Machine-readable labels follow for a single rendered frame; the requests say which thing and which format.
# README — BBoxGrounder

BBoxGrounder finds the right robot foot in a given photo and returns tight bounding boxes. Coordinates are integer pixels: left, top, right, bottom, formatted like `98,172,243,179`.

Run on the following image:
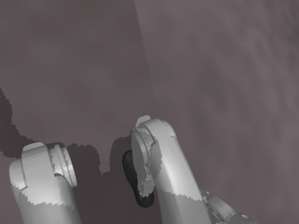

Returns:
122,150,154,208

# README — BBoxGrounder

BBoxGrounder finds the right robot hand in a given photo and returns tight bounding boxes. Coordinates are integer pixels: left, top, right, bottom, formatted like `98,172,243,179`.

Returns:
200,188,237,224

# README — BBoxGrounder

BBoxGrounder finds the right robot arm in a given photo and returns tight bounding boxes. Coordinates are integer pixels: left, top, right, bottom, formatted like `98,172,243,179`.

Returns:
228,213,257,224

